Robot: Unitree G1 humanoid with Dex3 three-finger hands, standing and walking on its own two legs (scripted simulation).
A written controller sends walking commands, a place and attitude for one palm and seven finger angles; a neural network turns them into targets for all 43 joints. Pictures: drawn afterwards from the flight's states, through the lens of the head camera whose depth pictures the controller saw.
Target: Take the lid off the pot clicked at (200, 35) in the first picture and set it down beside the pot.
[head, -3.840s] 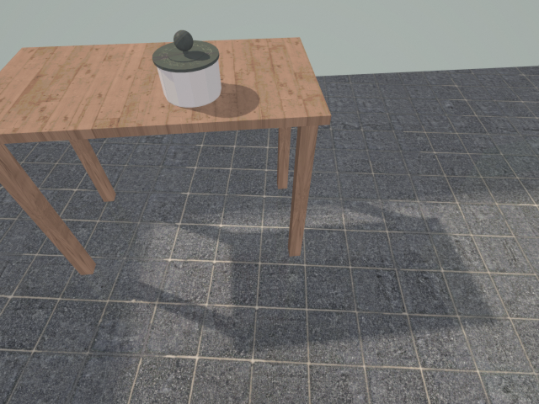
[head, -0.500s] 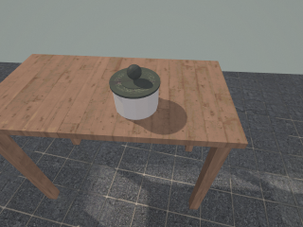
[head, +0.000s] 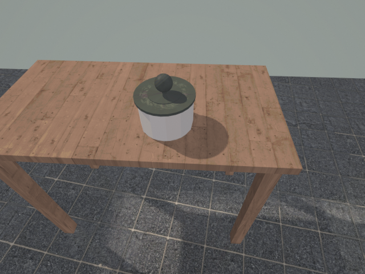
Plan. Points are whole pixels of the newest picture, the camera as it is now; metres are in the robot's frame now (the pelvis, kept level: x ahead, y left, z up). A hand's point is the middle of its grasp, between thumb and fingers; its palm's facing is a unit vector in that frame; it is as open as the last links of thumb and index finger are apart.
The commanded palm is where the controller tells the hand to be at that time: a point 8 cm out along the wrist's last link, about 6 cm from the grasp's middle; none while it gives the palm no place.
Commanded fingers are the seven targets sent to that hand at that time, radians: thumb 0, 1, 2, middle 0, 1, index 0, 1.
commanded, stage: look again from close up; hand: left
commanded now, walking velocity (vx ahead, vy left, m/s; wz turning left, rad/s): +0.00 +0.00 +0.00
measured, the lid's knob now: (163, 82) +0.56 +0.09 +0.13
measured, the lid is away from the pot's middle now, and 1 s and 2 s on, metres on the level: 0.00 0.00 0.00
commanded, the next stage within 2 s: lift the closed hand beside the body in 1.18 s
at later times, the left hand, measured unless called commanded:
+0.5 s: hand out of the picture +0.08 +0.16 -0.16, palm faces +0.01 -0.98 -0.22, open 7.3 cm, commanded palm none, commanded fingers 0.00 0.90 0.90 -0.20 -0.30 -0.20 -0.30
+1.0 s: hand out of the picture +0.10 +0.15 -0.17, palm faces +0.03 -0.98 -0.21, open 7.4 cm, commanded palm none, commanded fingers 0.00 0.90 0.90 -0.20 -0.30 -0.20 -0.30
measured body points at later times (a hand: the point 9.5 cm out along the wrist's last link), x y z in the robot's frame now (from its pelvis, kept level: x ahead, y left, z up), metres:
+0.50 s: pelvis +0.06 -0.02 +0.00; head +0.08 -0.03 +0.45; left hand +0.08 +0.21 -0.15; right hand +0.08 -0.25 -0.16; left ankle +0.01 +0.09 -0.73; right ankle +0.06 -0.16 -0.73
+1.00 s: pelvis +0.07 -0.03 +0.01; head +0.10 -0.03 +0.45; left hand +0.10 +0.20 -0.15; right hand +0.09 -0.25 -0.15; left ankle +0.01 +0.09 -0.73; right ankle +0.06 -0.16 -0.73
